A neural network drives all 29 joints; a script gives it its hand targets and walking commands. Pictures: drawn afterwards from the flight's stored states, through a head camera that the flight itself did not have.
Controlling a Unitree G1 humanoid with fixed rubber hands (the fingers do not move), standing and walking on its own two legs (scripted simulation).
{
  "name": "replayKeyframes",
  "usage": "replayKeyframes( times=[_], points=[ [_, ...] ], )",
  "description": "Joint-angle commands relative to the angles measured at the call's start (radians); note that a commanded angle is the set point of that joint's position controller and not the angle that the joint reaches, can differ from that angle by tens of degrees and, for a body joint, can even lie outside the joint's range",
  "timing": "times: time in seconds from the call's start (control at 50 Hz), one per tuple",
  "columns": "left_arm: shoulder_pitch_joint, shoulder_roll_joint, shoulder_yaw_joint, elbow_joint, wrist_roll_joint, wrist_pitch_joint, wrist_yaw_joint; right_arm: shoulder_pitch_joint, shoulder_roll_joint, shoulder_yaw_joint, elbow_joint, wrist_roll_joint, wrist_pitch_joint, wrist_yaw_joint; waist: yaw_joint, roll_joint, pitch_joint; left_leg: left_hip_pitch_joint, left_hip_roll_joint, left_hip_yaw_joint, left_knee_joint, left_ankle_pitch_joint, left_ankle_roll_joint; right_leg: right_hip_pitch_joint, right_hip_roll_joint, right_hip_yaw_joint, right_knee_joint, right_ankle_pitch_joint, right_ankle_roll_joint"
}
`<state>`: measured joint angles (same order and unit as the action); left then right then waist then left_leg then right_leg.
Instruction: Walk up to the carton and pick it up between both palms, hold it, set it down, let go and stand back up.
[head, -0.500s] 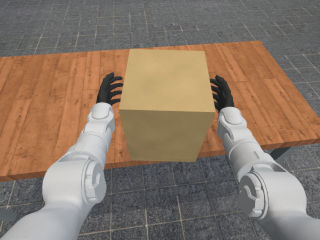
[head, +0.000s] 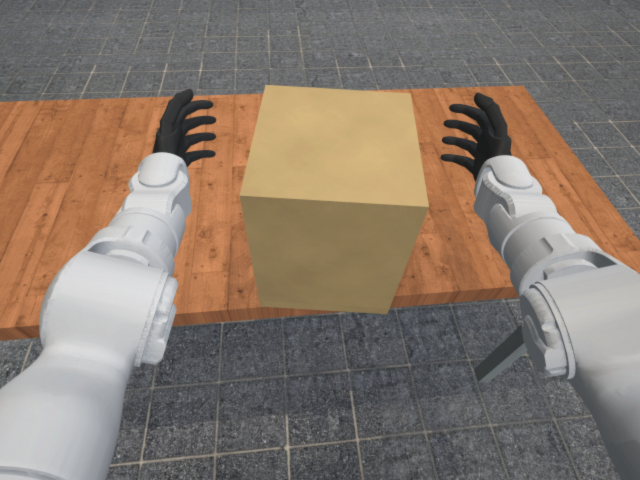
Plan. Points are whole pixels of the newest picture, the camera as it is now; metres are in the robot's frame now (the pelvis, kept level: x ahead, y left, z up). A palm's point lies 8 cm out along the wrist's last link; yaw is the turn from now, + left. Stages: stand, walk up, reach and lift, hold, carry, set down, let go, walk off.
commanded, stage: set down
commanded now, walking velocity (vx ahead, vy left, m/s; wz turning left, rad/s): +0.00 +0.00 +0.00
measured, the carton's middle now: (330, 207) +0.50 +0.00 +0.04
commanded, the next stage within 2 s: none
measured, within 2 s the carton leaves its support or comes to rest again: neither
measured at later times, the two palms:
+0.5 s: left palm (145, 86) +0.49 +0.21 +0.23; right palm (513, 103) +0.47 -0.18 +0.23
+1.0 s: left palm (149, 169) +0.44 +0.21 +0.16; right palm (487, 183) +0.43 -0.17 +0.16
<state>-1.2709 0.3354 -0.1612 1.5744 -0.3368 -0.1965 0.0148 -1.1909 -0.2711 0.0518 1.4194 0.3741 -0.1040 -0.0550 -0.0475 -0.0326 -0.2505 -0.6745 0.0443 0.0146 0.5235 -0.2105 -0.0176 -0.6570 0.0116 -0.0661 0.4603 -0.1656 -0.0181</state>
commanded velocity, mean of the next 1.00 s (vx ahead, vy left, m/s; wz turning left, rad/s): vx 0.00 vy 0.00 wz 0.00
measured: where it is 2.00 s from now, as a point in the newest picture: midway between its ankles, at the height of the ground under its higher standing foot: outside the picture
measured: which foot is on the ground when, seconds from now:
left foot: down 0.00-1.00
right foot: down 0.00-1.00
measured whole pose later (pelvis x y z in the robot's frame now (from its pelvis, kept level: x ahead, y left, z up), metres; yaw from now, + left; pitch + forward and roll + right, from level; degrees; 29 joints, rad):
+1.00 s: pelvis +0.00 +0.00 +0.02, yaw +0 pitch +7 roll -1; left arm -0.96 0.35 0.02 1.04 -0.20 0.14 0.00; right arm -0.92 -0.20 0.03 1.00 0.34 0.13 -0.18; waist -0.01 -0.02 -0.09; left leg -0.34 0.05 0.03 0.39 -0.18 -0.02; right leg -0.32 0.03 -0.06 0.31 -0.12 -0.02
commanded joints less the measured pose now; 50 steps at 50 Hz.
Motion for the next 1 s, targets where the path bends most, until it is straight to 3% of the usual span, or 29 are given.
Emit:
replayKeyframes(
  times=[0.0, 0.1, 0.26, 0.4, 0.54, 0.72, 0.86, 0.98],
  points=[
    [-0.446, 0.172, 0.025, -0.119, 0.008, 0.007, 0.004, -0.431, -0.138, 0.000, -0.169, 0.011, 0.012, -0.009, 0.024, 0.042, -0.573, 0.161, -0.042, 0.029, -0.062, 0.250, -0.013, 0.448, -0.024, 0.040, 0.022, 0.345, 0.035],
    [-0.481, 0.179, 0.025, -0.134, 0.001, 0.050, 0.003, -0.462, -0.140, -0.016, -0.199, -0.002, 0.056, -0.027, 0.014, 0.050, -0.575, 0.190, -0.044, 0.032, -0.086, 0.234, -0.015, 0.465, -0.020, 0.041, 0.004, 0.356, 0.031],
    [-0.514, 0.170, 0.013, -0.170, -0.017, 0.148, -0.002, -0.499, -0.161, -0.042, -0.195, -0.012, 0.133, -0.054, -0.010, 0.100, -0.539, 0.359, -0.039, 0.021, -0.069, 0.316, -0.049, 0.386, 0.007, 0.022, -0.047, 0.363, 0.021],
    [-0.529, 0.199, 0.036, -0.239, -0.011, 0.256, 0.005, -0.528, -0.177, -0.034, -0.219, 0.012, 0.215, -0.065, 0.000, 0.116, -0.495, 0.451, -0.038, 0.009, -0.073, 0.378, -0.061, 0.387, 0.024, 0.014, -0.081, 0.367, 0.022],
    [-0.458, 0.217, 0.072, -0.281, 0.021, 0.336, -0.003, -0.492, -0.166, 0.009, -0.235, 0.049, 0.279, -0.075, 0.016, 0.080, -0.405, 0.459, -0.041, 0.006, -0.108, 0.400, -0.045, 0.481, 0.025, 0.028, -0.106, 0.394, 0.033],
    [-0.220, 0.173, 0.138, -0.430, 0.100, 0.307, -0.037, -0.280, -0.116, 0.048, -0.338, 0.065, 0.237, -0.101, 0.032, 0.068, -0.317, 0.523, -0.048, 0.021, -0.125, 0.454, -0.032, 0.564, 0.028, 0.041, -0.136, 0.375, 0.031],
    [-0.196, 0.168, 0.190, -0.670, 0.117, 0.292, -0.012, -0.221, -0.112, -0.043, -0.557, -0.017, 0.196, -0.121, 0.024, 0.089, -0.391, 0.560, -0.057, 0.036, -0.107, 0.411, -0.044, 0.553, 0.034, 0.033, -0.130, 0.323, 0.029],
    [-0.086, 0.130, 0.226, -0.706, 0.154, 0.331, -0.007, -0.123, -0.080, -0.069, -0.585, -0.061, 0.211, -0.138, 0.025, 0.080, -0.344, 0.549, -0.059, 0.038, -0.115, 0.351, -0.035, 0.585, 0.032, 0.035, -0.129, 0.275, 0.035]
  ],
)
